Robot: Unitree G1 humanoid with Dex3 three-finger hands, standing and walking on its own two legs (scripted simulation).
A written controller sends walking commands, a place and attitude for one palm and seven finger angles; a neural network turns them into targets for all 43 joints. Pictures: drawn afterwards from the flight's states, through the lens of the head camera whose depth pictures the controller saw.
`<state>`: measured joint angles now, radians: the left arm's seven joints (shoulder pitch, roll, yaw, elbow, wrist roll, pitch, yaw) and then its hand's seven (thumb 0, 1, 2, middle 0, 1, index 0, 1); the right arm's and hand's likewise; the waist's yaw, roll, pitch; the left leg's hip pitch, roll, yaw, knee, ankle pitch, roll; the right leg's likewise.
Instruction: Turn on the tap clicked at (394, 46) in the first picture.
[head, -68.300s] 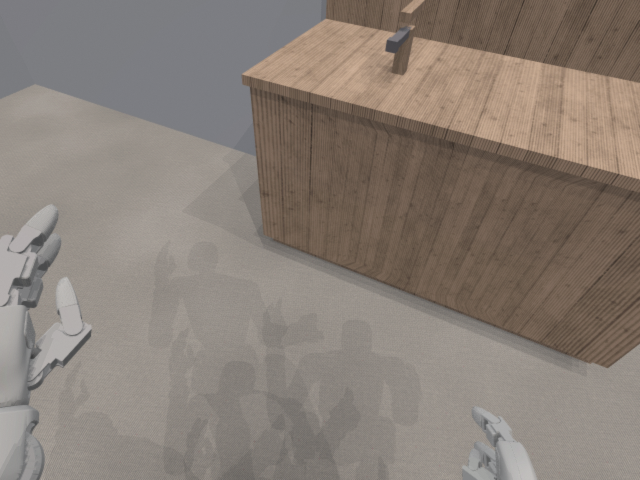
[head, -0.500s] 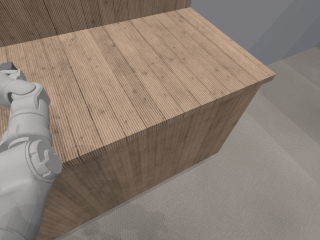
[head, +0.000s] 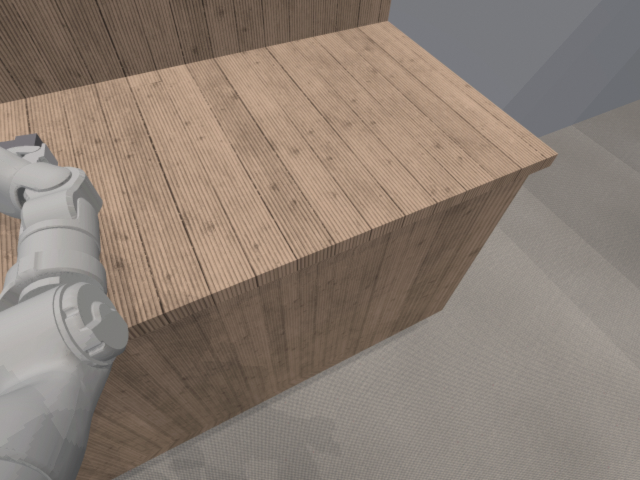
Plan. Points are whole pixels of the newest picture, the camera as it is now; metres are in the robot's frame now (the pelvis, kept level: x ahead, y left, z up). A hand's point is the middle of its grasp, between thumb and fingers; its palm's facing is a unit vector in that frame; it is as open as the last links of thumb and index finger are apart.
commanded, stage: lift the hand up off the lever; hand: left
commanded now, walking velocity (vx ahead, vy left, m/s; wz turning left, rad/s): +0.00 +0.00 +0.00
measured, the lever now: (31, 150) +0.52 +0.34 +0.13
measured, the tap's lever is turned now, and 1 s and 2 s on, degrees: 80 67 67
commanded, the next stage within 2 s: draw the hand back beside the body in 0.68 s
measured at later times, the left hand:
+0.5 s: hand (41, 157) +0.48 +0.30 +0.15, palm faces +0.87 -0.50 -0.07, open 7.9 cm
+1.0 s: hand (24, 163) +0.42 +0.27 +0.19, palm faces +0.64 -0.77 -0.05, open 7.8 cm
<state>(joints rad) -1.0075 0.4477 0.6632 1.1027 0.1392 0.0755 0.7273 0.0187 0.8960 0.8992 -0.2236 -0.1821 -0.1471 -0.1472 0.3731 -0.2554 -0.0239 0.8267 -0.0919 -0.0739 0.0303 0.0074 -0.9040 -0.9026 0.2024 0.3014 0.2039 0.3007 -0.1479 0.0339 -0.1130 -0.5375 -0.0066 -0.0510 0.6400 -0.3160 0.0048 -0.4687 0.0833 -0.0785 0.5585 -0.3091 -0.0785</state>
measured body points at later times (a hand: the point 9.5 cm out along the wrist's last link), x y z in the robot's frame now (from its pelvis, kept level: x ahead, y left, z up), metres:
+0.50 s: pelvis +0.00 +0.00 +0.00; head +0.05 +0.00 +0.45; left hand +0.43 +0.32 +0.16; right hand -0.01 -0.27 -0.12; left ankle -0.01 +0.11 -0.72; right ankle -0.03 -0.07 -0.72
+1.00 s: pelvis -0.01 +0.00 +0.01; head -0.01 -0.01 +0.46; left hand +0.38 +0.31 +0.20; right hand +0.02 -0.27 -0.11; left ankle -0.01 +0.11 -0.72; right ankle -0.03 -0.07 -0.72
